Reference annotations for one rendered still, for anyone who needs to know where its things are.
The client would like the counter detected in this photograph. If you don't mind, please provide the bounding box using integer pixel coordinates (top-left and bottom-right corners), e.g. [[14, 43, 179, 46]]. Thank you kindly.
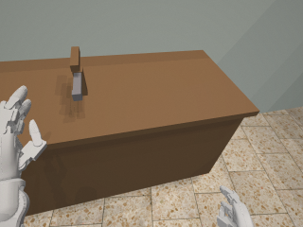
[[0, 46, 259, 217]]

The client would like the robot left hand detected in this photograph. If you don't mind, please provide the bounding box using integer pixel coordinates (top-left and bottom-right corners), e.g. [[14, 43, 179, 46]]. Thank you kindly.
[[0, 85, 47, 181]]

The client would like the left robot forearm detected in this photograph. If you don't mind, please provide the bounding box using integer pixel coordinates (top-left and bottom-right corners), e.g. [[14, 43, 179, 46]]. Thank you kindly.
[[0, 178, 30, 227]]

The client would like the robot right hand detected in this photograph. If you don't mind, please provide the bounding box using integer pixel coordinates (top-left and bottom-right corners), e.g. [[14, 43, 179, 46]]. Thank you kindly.
[[217, 185, 255, 227]]

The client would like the tap lever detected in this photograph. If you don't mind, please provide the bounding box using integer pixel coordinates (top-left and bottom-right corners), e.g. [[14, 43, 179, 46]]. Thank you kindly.
[[71, 72, 82, 101]]

